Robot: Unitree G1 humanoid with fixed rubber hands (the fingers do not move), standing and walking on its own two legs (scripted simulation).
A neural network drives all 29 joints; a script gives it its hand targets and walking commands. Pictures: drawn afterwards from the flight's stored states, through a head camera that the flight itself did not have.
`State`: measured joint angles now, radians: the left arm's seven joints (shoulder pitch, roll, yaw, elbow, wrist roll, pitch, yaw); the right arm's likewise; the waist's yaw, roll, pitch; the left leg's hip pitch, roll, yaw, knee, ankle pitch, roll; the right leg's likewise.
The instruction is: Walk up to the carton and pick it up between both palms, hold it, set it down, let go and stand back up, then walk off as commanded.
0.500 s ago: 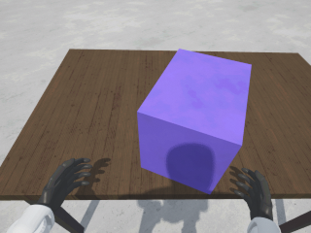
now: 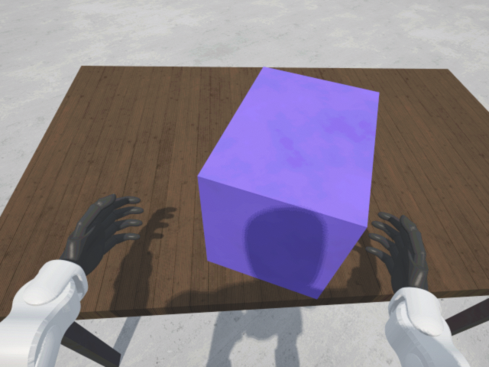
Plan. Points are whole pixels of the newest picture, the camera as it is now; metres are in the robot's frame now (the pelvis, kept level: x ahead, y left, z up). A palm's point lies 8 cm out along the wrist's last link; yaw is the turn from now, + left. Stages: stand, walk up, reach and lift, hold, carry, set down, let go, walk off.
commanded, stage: reach and lift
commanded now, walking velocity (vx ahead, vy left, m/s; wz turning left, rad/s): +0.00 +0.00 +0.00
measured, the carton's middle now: (289, 180) +0.41 -0.10 +0.06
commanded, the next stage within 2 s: none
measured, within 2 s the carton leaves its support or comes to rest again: neither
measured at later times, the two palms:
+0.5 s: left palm (114, 185) +0.35 +0.18 +0.14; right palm (427, 234) +0.26 -0.25 +0.12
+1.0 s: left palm (134, 134) +0.41 +0.15 +0.18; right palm (424, 184) +0.32 -0.26 +0.16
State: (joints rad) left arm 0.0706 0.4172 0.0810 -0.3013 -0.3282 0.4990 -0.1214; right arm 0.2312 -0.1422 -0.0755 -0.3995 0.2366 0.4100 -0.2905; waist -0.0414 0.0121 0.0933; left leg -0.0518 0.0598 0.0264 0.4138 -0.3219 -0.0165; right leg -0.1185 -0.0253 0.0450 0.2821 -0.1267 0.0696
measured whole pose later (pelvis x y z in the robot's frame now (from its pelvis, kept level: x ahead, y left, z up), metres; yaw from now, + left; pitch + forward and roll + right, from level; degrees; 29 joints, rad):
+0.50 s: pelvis -0.04 -0.01 +0.00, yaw +0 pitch -2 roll +0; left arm -0.52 0.45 0.06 0.26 -0.30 0.58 -0.11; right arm -0.33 -0.17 -0.15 0.03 0.27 0.53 -0.26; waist -0.13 -0.02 0.07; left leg -0.13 0.04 0.03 0.43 -0.26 -0.02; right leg -0.21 -0.04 0.06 0.33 -0.09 0.06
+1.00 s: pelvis -0.04 -0.01 +0.00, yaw +2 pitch +2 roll -1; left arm -0.88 0.49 -0.04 0.70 -0.29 0.48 -0.08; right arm -0.67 -0.17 -0.15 0.41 0.26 0.46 -0.26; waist -0.21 -0.03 -0.02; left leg -0.22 0.04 -0.02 0.44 -0.25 -0.03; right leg -0.27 -0.04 0.02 0.31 -0.08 0.06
